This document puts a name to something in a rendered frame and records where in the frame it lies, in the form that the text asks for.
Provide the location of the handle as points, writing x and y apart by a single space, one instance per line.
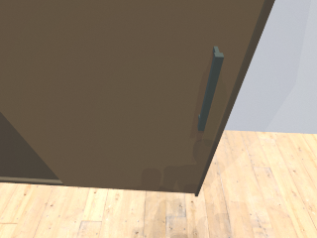
214 73

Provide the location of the wardrobe door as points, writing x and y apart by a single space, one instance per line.
108 92
17 157

